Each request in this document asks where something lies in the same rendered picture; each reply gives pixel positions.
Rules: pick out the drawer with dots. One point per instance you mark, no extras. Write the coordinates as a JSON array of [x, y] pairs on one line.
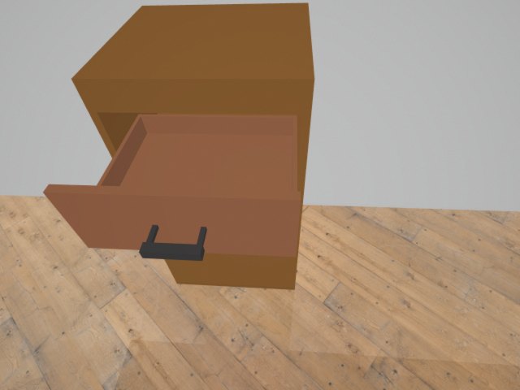
[[236, 175]]

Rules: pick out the cabinet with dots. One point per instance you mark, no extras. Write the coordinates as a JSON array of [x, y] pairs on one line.
[[219, 59]]

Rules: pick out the handle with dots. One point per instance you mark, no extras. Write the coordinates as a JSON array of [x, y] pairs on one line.
[[191, 252]]

